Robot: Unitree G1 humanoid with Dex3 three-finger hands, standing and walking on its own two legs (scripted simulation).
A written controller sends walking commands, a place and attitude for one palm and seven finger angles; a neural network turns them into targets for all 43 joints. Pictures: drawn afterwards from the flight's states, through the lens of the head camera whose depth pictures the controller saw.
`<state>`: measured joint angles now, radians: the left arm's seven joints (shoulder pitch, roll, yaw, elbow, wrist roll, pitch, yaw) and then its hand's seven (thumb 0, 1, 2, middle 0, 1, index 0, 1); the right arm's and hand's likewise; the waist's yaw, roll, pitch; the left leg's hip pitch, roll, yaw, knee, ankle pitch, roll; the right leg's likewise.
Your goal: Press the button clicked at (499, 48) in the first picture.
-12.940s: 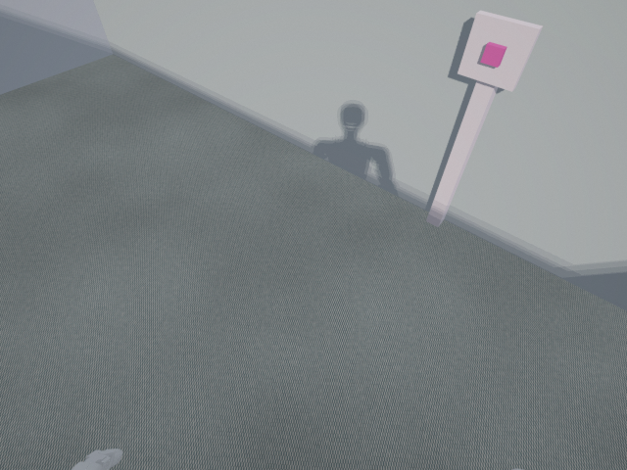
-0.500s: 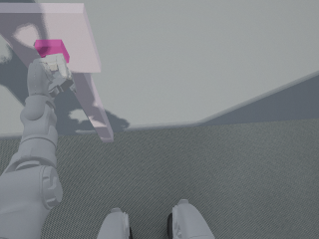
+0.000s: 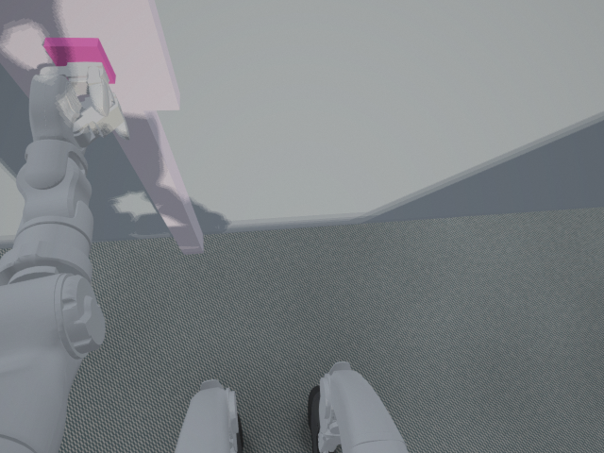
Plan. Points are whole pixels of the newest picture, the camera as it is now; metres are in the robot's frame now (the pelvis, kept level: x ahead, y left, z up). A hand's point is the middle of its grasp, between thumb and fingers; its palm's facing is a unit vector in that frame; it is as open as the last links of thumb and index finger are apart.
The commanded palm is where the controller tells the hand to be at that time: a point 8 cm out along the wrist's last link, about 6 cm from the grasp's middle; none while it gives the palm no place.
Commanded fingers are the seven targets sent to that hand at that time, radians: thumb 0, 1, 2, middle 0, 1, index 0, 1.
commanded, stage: press the button with the knuckle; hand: left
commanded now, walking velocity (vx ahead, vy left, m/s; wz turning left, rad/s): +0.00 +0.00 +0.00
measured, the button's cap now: (83, 56) +0.58 +0.21 +0.10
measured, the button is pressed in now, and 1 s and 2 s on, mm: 8 0 0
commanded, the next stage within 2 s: hold the button down briefly in 0.04 s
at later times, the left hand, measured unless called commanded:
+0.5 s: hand (115, 110) +0.53 +0.18 +0.06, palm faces +0.03 -1.00 -0.05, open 3.5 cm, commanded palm +0.53 +0.21 +0.07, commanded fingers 0.00 0.90 0.90 -1.30 -1.50 -1.30 -1.50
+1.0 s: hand (123, 123) +0.51 +0.17 +0.07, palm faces +0.03 -1.00 -0.03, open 3.3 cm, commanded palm +0.47 +0.21 +0.07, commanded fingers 0.00 0.90 0.90 -1.30 -1.50 -1.30 -1.50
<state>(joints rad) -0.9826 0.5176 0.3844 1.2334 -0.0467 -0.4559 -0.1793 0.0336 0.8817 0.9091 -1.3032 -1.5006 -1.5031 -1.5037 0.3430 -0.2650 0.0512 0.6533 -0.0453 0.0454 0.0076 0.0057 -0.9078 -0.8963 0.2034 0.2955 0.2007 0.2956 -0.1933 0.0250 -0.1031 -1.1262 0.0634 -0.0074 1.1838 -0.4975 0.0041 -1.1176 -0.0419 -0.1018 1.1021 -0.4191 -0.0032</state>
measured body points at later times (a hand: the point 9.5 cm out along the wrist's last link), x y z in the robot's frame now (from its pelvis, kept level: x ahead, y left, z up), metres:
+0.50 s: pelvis -0.03 +0.00 -0.01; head +0.14 +0.03 +0.41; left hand +0.52 +0.24 +0.07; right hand -0.03 -0.26 -0.11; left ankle +0.02 +0.11 -0.64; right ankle +0.05 -0.13 -0.64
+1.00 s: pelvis +0.01 +0.00 +0.01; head +0.15 +0.02 +0.44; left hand +0.50 +0.22 +0.07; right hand +0.03 -0.26 -0.10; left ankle +0.02 +0.12 -0.64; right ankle +0.05 -0.13 -0.64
